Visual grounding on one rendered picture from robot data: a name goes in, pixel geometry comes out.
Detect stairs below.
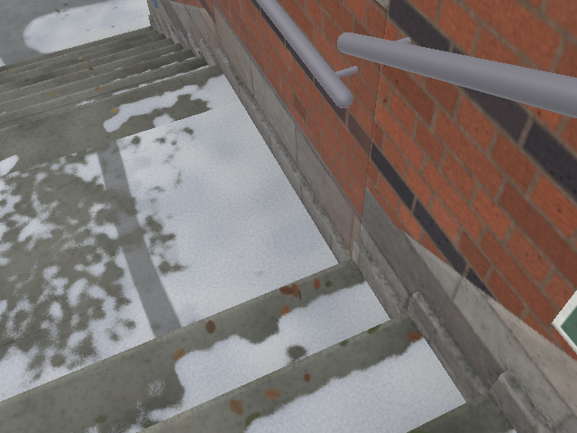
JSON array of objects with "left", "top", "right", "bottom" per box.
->
[
  {"left": 0, "top": 258, "right": 517, "bottom": 433},
  {"left": 0, "top": 26, "right": 209, "bottom": 129}
]

